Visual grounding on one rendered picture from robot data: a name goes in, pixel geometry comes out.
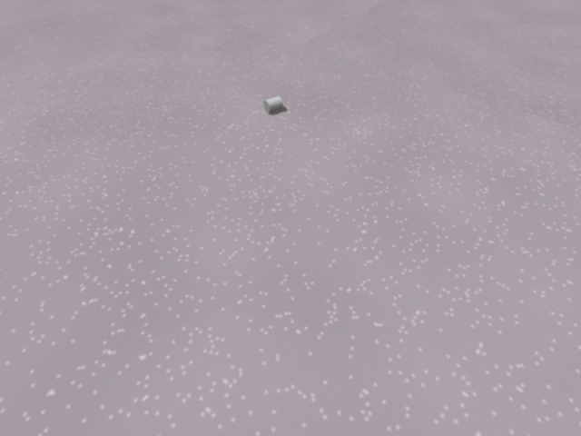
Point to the can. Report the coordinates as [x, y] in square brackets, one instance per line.
[273, 104]

